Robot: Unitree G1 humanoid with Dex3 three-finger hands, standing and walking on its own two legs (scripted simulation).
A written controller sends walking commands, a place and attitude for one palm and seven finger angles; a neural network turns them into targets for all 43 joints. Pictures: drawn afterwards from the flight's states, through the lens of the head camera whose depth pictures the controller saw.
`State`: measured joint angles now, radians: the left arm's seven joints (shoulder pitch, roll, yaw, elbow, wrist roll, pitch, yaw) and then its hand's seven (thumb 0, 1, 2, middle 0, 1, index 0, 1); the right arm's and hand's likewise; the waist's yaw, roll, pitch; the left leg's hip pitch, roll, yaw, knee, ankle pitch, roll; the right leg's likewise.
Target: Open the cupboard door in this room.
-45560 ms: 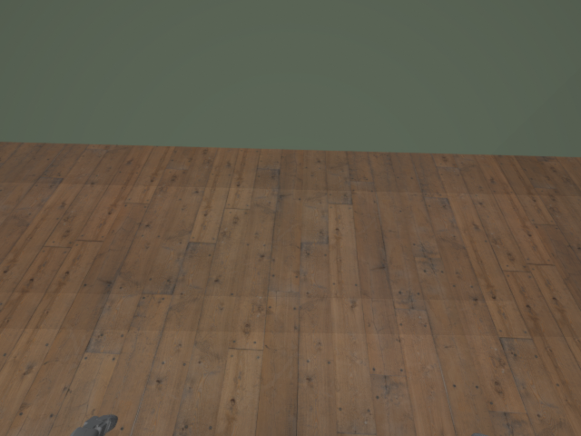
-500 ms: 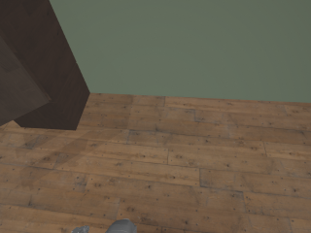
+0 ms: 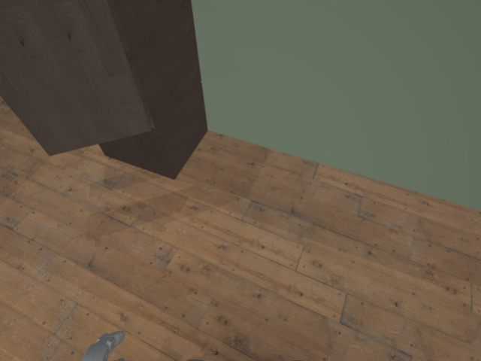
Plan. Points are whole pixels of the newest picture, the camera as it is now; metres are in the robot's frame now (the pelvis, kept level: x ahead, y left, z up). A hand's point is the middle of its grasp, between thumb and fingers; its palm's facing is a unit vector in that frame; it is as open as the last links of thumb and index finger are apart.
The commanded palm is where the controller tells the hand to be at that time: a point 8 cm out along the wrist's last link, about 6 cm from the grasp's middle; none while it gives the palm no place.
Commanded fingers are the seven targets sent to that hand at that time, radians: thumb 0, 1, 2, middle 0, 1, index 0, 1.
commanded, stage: turn to face it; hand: left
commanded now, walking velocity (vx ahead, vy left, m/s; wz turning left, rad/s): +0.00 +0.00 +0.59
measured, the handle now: out of the picture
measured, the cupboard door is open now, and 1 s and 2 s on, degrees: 43 43 43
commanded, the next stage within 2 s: take the last steps up to it in 0.42 s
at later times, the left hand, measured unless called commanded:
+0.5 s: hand out of the picture -0.02 +0.22 -0.19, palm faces +0.31 -0.93 -0.21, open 7.4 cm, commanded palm none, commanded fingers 0.00 0.90 0.90 -0.20 -0.30 -0.20 -0.30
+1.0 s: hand out of the picture +0.05 +0.21 -0.15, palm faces +0.41 -0.89 -0.22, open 7.4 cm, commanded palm none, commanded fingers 0.00 0.90 0.90 -0.20 -0.30 -0.20 -0.30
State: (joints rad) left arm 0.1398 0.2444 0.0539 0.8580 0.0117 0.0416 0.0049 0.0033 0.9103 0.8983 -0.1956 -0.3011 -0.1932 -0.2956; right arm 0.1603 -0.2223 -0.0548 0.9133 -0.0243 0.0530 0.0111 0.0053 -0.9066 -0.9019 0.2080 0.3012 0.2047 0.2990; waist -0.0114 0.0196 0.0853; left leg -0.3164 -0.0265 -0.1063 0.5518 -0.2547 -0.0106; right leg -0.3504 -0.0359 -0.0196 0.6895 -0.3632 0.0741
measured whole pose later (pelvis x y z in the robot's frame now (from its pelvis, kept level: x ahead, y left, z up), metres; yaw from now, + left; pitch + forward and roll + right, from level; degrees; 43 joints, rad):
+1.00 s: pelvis +0.07 +0.02 +0.01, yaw +22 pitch -1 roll +1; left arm 0.27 0.15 0.04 0.98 0.02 -0.04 0.00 0.00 0.91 0.90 -0.20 -0.30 -0.20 -0.30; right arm 0.30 -0.23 -0.07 1.07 -0.03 0.05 0.03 0.01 -0.92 -0.90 0.20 0.30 0.20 0.30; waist -0.01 0.04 0.03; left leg -0.48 0.00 0.00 1.10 -0.30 -0.01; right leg -0.15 -0.07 -0.13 0.47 -0.30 0.00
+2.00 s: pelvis +0.35 +0.25 +0.01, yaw +23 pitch +0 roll +0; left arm 0.28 0.17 0.05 1.04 0.02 -0.06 0.01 -0.01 0.95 0.90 -0.20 -0.30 -0.20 -0.30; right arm 0.25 -0.16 -0.04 1.08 -0.02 -0.01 0.01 0.01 -0.92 -0.90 0.20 0.30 0.20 0.30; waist 0.00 0.00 0.05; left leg -0.47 0.08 0.05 0.87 -0.30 -0.03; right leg -0.14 -0.01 -0.12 0.36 -0.22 -0.05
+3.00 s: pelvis +0.35 +0.27 +0.00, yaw +22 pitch +0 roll +0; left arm 0.30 0.15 0.03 1.09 0.01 0.02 0.02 0.00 0.91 0.90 -0.20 -0.30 -0.20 -0.30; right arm 0.28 -0.17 -0.03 1.09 -0.02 0.01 -0.02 0.01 -0.91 -0.90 0.20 0.30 0.20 0.30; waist 0.03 -0.04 0.05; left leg -0.21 -0.01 0.05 0.49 -0.28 0.02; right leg -0.19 -0.08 -0.05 0.51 -0.31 0.04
